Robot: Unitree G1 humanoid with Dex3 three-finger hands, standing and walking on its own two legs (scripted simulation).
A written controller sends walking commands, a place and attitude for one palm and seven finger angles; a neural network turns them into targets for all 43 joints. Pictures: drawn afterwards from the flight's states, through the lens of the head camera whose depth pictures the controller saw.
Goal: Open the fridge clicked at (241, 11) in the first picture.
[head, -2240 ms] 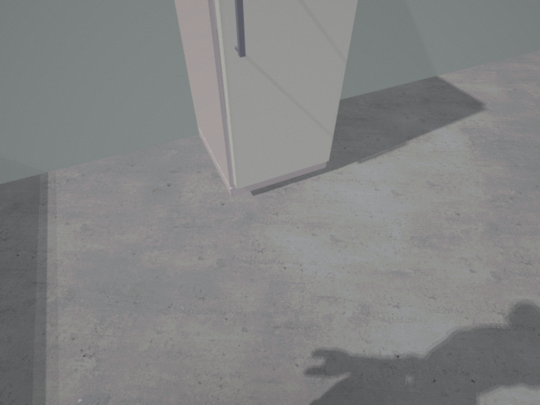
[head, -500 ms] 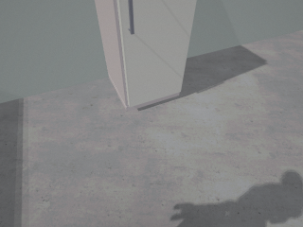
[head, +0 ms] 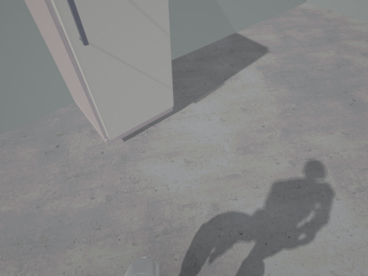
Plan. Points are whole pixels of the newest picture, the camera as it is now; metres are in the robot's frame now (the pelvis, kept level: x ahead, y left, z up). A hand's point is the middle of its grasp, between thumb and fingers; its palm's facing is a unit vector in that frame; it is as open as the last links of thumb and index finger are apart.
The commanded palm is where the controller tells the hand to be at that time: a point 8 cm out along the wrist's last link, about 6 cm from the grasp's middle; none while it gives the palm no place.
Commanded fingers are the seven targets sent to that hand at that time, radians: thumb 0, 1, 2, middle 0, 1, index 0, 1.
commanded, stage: walk to a spot facing it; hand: left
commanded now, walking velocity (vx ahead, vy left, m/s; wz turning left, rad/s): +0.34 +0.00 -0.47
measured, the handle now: out of the picture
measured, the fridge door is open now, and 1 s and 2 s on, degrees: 0 0 0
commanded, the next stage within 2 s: turn to face it in 1.12 s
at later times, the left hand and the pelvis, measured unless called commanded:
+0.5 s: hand (110, 208) +0.31 +0.25 -0.17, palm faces -0.21 -0.96 -0.19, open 7.4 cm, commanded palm none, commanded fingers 0.00 0.90 0.90 -0.20 -0.30 -0.20 -0.30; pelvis +0.20 +0.07 +0.00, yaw -17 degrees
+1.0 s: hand (184, 147) +0.55 +0.05 -0.16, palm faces -0.50 -0.84 -0.22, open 7.2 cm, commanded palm none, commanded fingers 0.00 0.90 0.90 -0.20 -0.30 -0.20 -0.30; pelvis +0.37 -0.06 -0.01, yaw -31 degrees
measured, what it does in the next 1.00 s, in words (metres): walks ahead, turning right: left foot, then right foot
